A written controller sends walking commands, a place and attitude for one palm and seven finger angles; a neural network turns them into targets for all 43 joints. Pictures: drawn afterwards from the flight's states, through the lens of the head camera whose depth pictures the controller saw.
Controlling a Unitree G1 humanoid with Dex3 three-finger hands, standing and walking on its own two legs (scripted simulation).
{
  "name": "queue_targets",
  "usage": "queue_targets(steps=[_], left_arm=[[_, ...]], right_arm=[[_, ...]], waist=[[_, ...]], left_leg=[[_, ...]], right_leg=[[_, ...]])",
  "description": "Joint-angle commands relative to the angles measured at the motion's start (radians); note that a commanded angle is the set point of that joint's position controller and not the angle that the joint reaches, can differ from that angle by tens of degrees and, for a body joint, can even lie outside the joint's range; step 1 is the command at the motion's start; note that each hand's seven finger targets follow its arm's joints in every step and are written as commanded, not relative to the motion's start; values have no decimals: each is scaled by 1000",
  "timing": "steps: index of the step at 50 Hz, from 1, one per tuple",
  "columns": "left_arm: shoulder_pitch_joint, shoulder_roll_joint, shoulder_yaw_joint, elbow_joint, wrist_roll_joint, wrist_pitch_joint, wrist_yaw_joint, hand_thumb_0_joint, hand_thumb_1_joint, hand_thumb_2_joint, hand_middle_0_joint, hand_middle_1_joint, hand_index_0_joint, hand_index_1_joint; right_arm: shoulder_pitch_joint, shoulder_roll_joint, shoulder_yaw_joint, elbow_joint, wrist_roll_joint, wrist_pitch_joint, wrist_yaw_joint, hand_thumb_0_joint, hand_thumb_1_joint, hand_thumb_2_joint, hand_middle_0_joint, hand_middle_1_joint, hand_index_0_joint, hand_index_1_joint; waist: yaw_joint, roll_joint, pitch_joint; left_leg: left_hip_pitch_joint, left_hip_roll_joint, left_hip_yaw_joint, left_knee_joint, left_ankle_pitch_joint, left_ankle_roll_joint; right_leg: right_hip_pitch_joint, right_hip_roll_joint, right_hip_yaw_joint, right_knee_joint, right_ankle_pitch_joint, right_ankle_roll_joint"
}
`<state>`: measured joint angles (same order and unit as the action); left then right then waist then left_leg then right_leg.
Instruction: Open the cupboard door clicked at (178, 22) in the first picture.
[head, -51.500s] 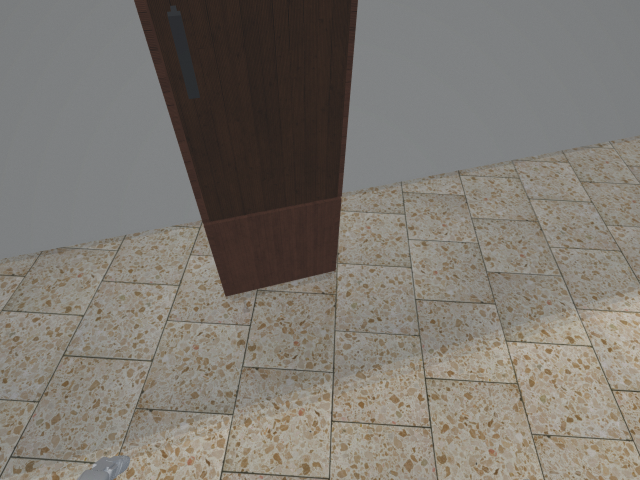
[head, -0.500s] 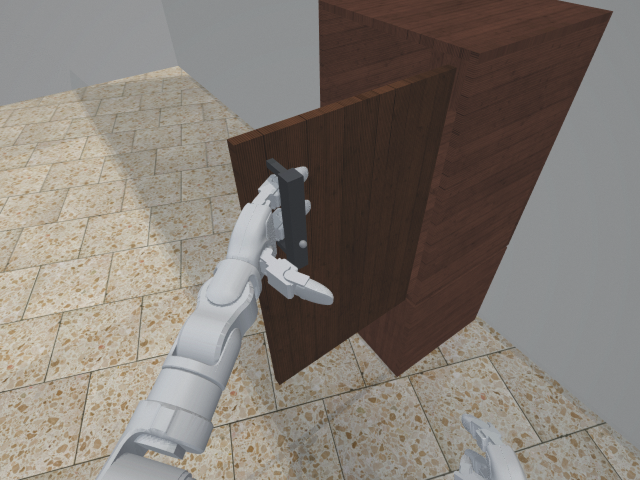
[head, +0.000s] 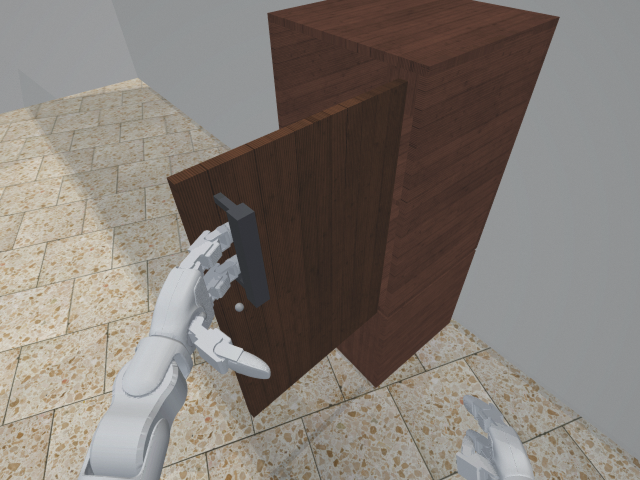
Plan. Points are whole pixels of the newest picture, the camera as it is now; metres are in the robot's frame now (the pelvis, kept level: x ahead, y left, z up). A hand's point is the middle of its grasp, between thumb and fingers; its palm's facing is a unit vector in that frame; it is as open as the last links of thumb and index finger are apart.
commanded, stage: slide the hand sideways off the handle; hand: left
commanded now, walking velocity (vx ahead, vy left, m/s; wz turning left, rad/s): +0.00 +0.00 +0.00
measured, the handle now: (241, 251) +0.35 +0.13 +0.14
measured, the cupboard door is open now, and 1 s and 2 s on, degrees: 93 92 92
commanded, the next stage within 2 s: draw the hand back to the body in 0.32 s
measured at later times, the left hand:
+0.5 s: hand (172, 342) +0.22 +0.18 +0.13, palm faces -0.02 -1.00 -0.05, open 16.3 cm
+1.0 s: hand (116, 350) +0.20 +0.22 +0.14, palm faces +0.14 -0.97 -0.20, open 15.9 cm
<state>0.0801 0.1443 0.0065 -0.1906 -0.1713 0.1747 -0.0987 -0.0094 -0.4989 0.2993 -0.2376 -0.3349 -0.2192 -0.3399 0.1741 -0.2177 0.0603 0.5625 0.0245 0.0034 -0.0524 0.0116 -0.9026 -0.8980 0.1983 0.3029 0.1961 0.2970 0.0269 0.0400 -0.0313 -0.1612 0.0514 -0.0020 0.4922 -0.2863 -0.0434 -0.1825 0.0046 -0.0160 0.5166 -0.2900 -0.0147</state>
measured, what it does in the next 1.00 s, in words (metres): stands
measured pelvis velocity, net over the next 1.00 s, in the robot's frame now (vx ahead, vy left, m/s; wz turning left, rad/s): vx -0.01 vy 0.02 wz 0.03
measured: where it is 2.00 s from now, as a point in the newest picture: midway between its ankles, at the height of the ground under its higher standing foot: outside the picture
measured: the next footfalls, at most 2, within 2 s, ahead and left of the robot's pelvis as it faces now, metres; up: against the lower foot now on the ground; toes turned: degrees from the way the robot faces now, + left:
none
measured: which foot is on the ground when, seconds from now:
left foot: down 0.00-1.00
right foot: down 0.00-1.00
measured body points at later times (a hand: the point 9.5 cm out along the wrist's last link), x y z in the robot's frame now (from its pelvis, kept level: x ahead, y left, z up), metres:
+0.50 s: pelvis +0.02 +0.01 +0.00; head +0.00 -0.02 +0.44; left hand +0.22 +0.23 +0.14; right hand +0.23 -0.19 -0.07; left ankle -0.01 +0.15 -0.74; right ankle -0.01 -0.11 -0.74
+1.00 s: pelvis -0.01 +0.02 +0.00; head -0.03 +0.01 +0.45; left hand +0.19 +0.27 +0.15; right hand +0.20 -0.18 -0.06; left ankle -0.01 +0.15 -0.74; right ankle -0.01 -0.11 -0.74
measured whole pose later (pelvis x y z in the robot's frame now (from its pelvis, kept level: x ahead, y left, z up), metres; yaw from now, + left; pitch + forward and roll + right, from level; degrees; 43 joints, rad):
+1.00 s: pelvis -0.01 +0.02 +0.00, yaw +2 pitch -4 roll -1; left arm 0.33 0.29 0.20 -0.39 -0.18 0.09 -0.14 -0.01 -0.42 0.34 -0.16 -0.30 -0.15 -0.30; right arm 0.19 -0.22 0.09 0.60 0.01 -0.21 -0.09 0.01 -0.90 -0.90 0.20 0.30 0.20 0.30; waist 0.05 0.05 -0.01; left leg -0.18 0.03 -0.03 0.54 -0.30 -0.02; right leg -0.16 -0.02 -0.04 0.50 -0.28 0.01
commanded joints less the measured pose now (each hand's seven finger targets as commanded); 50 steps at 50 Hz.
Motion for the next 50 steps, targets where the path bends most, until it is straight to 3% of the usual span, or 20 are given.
queue_targets(steps=[1, 4, 6, 11, 14, 18, 20, 22, 23, 26, 28, 30, 31, 37, 41, 46, 47, 48, 49, 50], left_arm=[[-61, 166, 177, -348, -9, -81, 21, 0, -500, 300, -150, -300, -150, -300], [-18, 172, 186, -394, -28, -99, -11, 0, -500, 300, -150, -300, -150, -300], [28, 149, 158, -410, -42, -114, -37, 0, -500, 300, -150, -300, -150, -300], [114, 202, 222, -418, -74, -132, -89, 0, -500, 300, -150, -300, -150, -300], [139, 210, 240, -414, -92, -138, -119, 0, -500, 300, -150, -300, -150, -300], [84, 176, 191, -397, -112, -145, -158, 0, -500, 300, -150, -300, -150, -300], [79, 175, 174, -408, -112, -149, -175, 0, -500, 300, -150, -300, -150, -300], [105, 183, 182, -429, -111, -155, -179, 0, -500, 300, -150, -300, -150, -300], [122, 197, 199, -431, -108, -157, -179, 0, -500, 300, -150, -300, -150, -300], [126, 235, 254, -410, -110, -154, -166, 0, -500, 300, -150, -300, -150, -300], [141, 223, 261, -394, -116, -146, -161, 0, -500, 300, -150, -300, -150, -300], [128, 237, 278, -387, -119, -139, -151, 0, -500, 300, -150, -300, -150, -300], [107, 215, 258, -393, -122, -133, -151, 0, -500, 300, -150, -300, -150, -300], [43, 220, 233, -423, -119, -116, -167, 0, -500, 300, -150, -300, -150, -300], [38, 259, 274, -398, -119, -106, -175, 0, -500, 300, -150, -300, -150, -300], [53, 280, 325, -385, -136, -88, -177, 0, -325, 375, -156, -300, -156, -300], [56, 348, 311, -510, 22, -188, -8, 0, -290, 390, -158, -300, -158, -300], [177, 252, 264, -414, 42, -205, 59, 0, -255, 405, -159, -300, -159, -300], [218, 212, 229, -397, 52, -210, 87, 0, -220, 420, -160, -300, -160, -300], [212, 230, 229, -425, 73, -223, 115, 0, -185, 435, -161, -300, -161, -300]], right_arm=[[-147, -72, -39, -196, -2, -69, -7, 0, -900, -900, 200, 300, 200, 300], [-127, -76, -42, -195, -1, -85, -13, 0, -900, -900, 200, 300, 200, 300], [-120, -78, -41, -195, 2, -104, -15, 0, -900, -900, 200, 300, 200, 300], [-96, -87, -42, -187, 0, -144, -25, 0, -900, -900, 200, 300, 200, 300], [-91, -90, -41, -186, 0, -164, -30, 0, -900, -900, 200, 300, 200, 300], [-94, -100, -40, -175, 4, -198, -36, 0, -900, -900, 200, 300, 200, 300], [-98, -103, -40, -168, 4, -216, -37, 0, -900, -900, 200, 300, 200, 300], [-93, -100, -39, -173, 3, -235, -35, 0, -900, -900, 200, 300, 200, 300], [-90, -101, -39, -171, 2, -240, -35, 0, -900, -900, 200, 300, 200, 300], [-100, -99, -36, -162, 1, -246, -36, 0, -900, -900, 200, 300, 200, 300], [-109, -96, -32, -160, 2, -244, -35, 0, -900, -900, 200, 300, 200, 300], [-115, -98, -32, -154, 4, -243, -35, 0, -900, -900, 200, 300, 200, 300], [-122, -96, -28, -158, 6, -244, -35, 0, -900, -900, 200, 300, 200, 300], [-126, -104, -25, -158, 12, -270, -44, 0, -900, -900, 200, 300, 200, 300], [-125, -111, -25, -145, 13, -282, -48, 0, -900, -900, 200, 300, 200, 300], [-134, -111, -23, -139, 14, -285, -48, 0, -900, -900, 200, 300, 200, 300], [-133, -88, -23, -137, -18, -281, -56, 0, -900, -900, 200, 300, 200, 300], [-121, -83, -22, -120, -30, -279, -58, 0, -900, -900, 200, 300, 200, 300], [-115, -85, -23, -119, -30, -271, -52, 0, -900, -900, 200, 300, 200, 300], [-118, -91, -29, -111, -29, -261, -47, 0, -900, -900, 200, 300, 200, 300]], waist=[[44, -63, -170], [27, -54, -162], [14, -27, -118], [24, -15, -130], [25, -54, -130], [5, -68, -102], [6, -23, -119], [17, -12, -137], [21, -39, -150], [33, -49, -124], [39, -37, -94], [41, -36, -87], [35, -26, -72], [25, 21, -76], [29, -6, -76], [40, 7, -75], [47, -1, 4], [33, -16, 48], [29, -40, 64], [31, -24, 50]], left_leg=[[27, -50, 46, -21, 275, 65], [37, -52, 49, -5, 292, 65], [37, -51, 45, 2, 286, 65], [32, -55, 34, 18, 311, 63], [24, -56, 27, 26, 316, 65], [19, -57, 16, 33, 289, 68], [29, -60, 17, 41, 297, 69], [26, -60, 9, 37, 308, 67], [26, -60, 8, 38, 314, 68], [-1, -59, 4, 26, 282, 66], [-17, -60, 5, 16, 255, 62], [-21, -57, 5, 12, 240, 60], [-25, -56, 2, 1, 216, 60], [-10, -59, -8, -14, 156, 60], [-15, -57, -16, -26, 140, 60], [-16, -57, -16, -40, 137, 55], [-48, -53, -12, -64, 111, 56], [-47, -47, -9, -71, 82, 50], [-53, -44, -14, -78, 64, 49], [-39, -41, -8, -79, 63, 53]], right_leg=[[91, -3, -16, -57, 376, 2], [78, 2, -20, -49, 420, 9], [44, 4, -26, -51, 412, 10], [51, 0, -32, -35, 457, 13], [47, -1, -35, -28, 481, 20], [13, 0, -38, -31, 436, 23], [20, -2, -33, -29, 436, 19], [27, -5, -43, -16, 438, 16], [32, -4, -47, -14, 443, 16], [28, -5, -46, -21, 388, 13], [18, -3, -51, -27, 346, 10], [21, 0, -52, -34, 310, 6], [7, -1, -57, -40, 279, 8], [-7, 2, -57, -62, 185, 7], [-3, 4, -60, -70, 155, 5], [7, 6, -65, -76, 144, 3], [0, 1, -36, -128, 102, 6], [-23, -5, -40, -144, 63, 3], [-33, -6, -43, -148, 41, 4], [-17, -8, -33, -163, 35, 1]])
